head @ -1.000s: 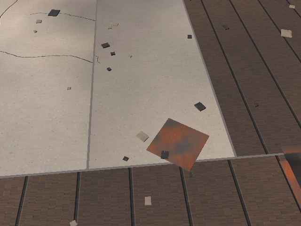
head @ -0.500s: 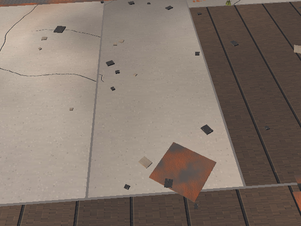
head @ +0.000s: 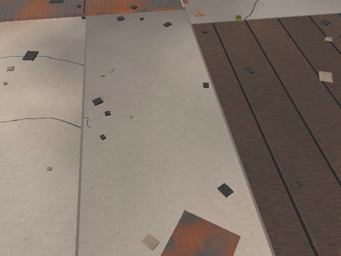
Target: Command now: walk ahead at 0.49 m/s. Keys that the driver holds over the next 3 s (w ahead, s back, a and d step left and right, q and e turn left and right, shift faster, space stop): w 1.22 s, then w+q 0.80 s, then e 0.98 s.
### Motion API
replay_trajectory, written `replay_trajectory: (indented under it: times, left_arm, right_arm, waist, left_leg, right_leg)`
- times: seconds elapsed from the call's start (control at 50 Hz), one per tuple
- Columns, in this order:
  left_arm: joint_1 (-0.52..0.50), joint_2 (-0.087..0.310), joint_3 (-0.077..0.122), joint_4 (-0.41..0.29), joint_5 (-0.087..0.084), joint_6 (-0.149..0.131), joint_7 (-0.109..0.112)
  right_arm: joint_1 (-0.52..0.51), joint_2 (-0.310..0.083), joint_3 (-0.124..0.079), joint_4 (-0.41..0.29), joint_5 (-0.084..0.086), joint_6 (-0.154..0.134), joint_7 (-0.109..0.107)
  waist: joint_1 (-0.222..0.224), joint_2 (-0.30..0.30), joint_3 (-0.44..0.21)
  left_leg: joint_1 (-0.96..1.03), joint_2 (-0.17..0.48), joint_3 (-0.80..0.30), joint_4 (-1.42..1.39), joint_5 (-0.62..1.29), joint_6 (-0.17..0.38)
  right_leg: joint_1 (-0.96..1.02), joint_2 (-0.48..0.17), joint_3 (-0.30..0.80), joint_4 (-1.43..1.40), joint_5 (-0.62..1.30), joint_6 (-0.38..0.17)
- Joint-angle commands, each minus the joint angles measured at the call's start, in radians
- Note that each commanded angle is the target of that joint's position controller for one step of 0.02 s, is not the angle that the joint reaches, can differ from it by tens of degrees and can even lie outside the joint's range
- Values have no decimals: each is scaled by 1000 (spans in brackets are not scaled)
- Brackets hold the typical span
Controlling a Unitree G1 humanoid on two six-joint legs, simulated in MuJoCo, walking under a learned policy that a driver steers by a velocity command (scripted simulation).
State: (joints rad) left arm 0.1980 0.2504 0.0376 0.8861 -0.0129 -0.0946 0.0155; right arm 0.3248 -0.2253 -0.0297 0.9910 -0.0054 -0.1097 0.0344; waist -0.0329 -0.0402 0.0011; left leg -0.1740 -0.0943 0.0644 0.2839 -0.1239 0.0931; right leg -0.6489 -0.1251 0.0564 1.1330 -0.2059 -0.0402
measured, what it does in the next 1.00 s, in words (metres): walks ahead: right foot, then left foot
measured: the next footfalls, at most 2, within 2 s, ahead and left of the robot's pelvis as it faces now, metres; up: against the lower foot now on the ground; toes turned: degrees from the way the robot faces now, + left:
right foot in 0.30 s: +0.33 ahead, -0.17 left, +0.00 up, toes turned -2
left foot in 0.86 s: +0.65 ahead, +0.07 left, +0.00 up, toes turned +3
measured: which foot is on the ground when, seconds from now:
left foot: down 0.00-0.32, up 0.34-0.84, down 0.86-1.00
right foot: up 0.00-0.28, down 0.30-0.88, up 0.90-1.00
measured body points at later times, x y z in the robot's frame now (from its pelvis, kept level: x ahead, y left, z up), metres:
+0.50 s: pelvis +0.27 -0.08 +0.00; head +0.29 -0.10 +0.45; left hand +0.33 +0.18 -0.12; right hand +0.36 -0.35 -0.14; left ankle +0.27 +0.08 -0.66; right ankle +0.29 -0.16 -0.74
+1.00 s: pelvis +0.55 -0.01 -0.01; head +0.57 +0.00 +0.44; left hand +0.58 +0.25 -0.15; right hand +0.67 -0.27 -0.13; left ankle +0.61 +0.07 -0.74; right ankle +0.45 -0.16 -0.65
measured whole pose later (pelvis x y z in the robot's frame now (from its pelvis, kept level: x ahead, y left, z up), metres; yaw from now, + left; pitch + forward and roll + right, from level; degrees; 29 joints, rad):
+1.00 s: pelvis +0.55 -0.01 -0.01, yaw +1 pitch +2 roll +0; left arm 0.30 0.26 0.05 0.96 -0.02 -0.10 0.00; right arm 0.16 -0.24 -0.05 0.90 0.00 -0.10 0.03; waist 0.00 -0.03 0.03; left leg -0.35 -0.03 0.07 0.47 -0.15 0.07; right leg -0.41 -0.05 0.03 1.19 -0.36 -0.05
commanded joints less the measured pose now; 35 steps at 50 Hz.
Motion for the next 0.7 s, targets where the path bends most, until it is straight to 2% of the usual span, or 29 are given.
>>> replay_trajectory:
  times: [0.02,0.1,0.16,0.2,0.24,0.26,0.28,0.3,0.32,0.34,0.36,0.38,0.4,0.42,0.44,0.46,0.5,0.58,0.64,0.7]
  left_arm:
    - [33,42,12,-43,12,6,6]
    - [-125,29,6,-83,4,-5,-5]
    - [-214,32,2,-110,-7,-8,-21]
    - [-251,41,2,-132,-10,-14,-35]
    - [-234,61,8,-140,-10,-23,-46]
    - [-187,78,16,-131,-9,-27,-48]
    - [-77,108,35,-99,-7,-30,-46]
    - [117,171,63,-45,-4,-32,-38]
    - [276,289,91,-19,16,-28,-33]
    - [310,249,80,-4,12,-22,-39]
    - [234,172,56,-18,6,-25,-41]
    - [140,129,42,-42,5,-23,-40]
    - [63,100,31,-54,9,-22,-45]
    - [27,73,23,-57,13,-24,-49]
    - [22,63,20,-48,18,-25,-53]
    - [39,67,22,-35,18,-28,-54]
    - [77,96,29,-11,18,-31,-47]
    - [139,112,32,18,15,-19,-24]
    - [182,126,33,37,7,-14,-15]
    - [237,132,36,68,1,-6,-12]
  right_arm:
    - [-39,-133,-22,-56,2,-16,-20]
    - [39,-160,-26,-39,17,-4,-34]
    - [94,-168,-29,-17,25,6,-34]
    - [114,-169,-31,-5,26,16,-36]
    - [106,-181,-37,-3,27,27,-38]
    - [89,-189,-40,-6,26,32,-39]
    - [67,-183,-36,-12,23,37,-39]
    - [56,-149,-22,-27,11,38,-39]
    - [130,-56,8,-57,-1,22,-33]
    - [167,-30,19,-42,19,-5,-27]
    - [88,-145,-10,-56,43,-22,-23]
    - [8,-165,-15,-80,50,-27,-24]
    - [-30,-151,-18,-85,39,-22,-30]
    - [-33,-142,-25,-85,25,-9,-35]
    - [-13,-117,-25,-80,23,6,-36]
    - [3,-94,-23,-75,21,18,-37]
    - [-22,-89,-26,-88,17,30,-40]
    - [-175,-79,-29,-140,10,28,-37]
    - [-284,-66,-22,-168,15,22,-29]
    - [-369,-66,-18,-195,22,18,-17]
  waist:
    - [46,76,53]
    - [-10,79,54]
    - [-45,89,71]
    - [-49,95,82]
    - [-26,107,71]
    - [7,118,47]
    - [68,115,-15]
    - [144,80,-142]
    - [151,-131,-307]
    - [141,-260,-395]
    - [135,-160,-260]
    - [109,-95,-163]
    - [76,-21,-93]
    - [46,-24,-56]
    - [25,-39,-42]
    - [15,-39,-35]
    - [7,-23,-10]
    - [39,-14,25]
    - [73,-18,49]
    - [100,-18,80]
  left_leg:
    - [-94,284,-217,-202,66,172]
    - [-11,267,-166,-185,82,127]
    - [72,293,-166,-154,57,120]
    - [143,325,-180,-116,57,113]
    - [188,350,-193,-63,100,97]
    - [192,348,-187,-11,197,86]
    - [178,309,-153,118,364,64]
    - [69,248,-99,358,396,32]
    - [-297,114,-19,765,70,-38]
    - [-524,31,-126,976,-423,-51]
    - [-619,101,-186,1065,-383,-29]
    - [-617,156,-159,1046,-286,-16]
    - [-573,196,-138,982,-206,-22]
    - [-518,226,-140,914,-154,-27]
    - [-467,236,-136,883,-123,-33]
    - [-445,235,-126,865,-106,-39]
    - [-484,239,-119,809,-50,-54]
    - [-565,236,-111,580,128,-74]
    - [-528,207,-82,412,232,-72]
    - [-536,189,-72,320,227,-65]
  right_leg:
    - [-30,-43,3,-145,153,27]
    - [-1,1,-34,-425,303,35]
    - [6,23,-47,-525,285,36]
    - [-2,31,-44,-574,225,18]
    - [47,46,-51,-616,147,-10]
    - [125,67,-69,-636,117,-26]
    - [274,101,-96,-659,106,-49]
    - [544,60,-48,-639,130,-93]
    - [947,-198,332,-659,94,-225]
    - [1070,-297,684,-821,-27,-311]
    - [962,-262,583,-836,-61,-257]
    - [818,-223,423,-848,2,-216]
    - [676,-175,312,-887,85,-196]
    - [585,-133,234,-922,131,-176]
    - [528,-109,188,-952,156,-170]
    - [499,-97,156,-969,204,-178]
    - [491,-91,105,-991,292,-190]
    - [535,-80,47,-1012,325,-175]
    - [550,-65,10,-1028,274,-156]
    - [628,-89,9,-1014,245,-155]
Over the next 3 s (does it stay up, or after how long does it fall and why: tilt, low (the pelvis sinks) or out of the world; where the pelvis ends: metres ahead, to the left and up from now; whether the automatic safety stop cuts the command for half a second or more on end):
stays up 1.29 0.16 -0.01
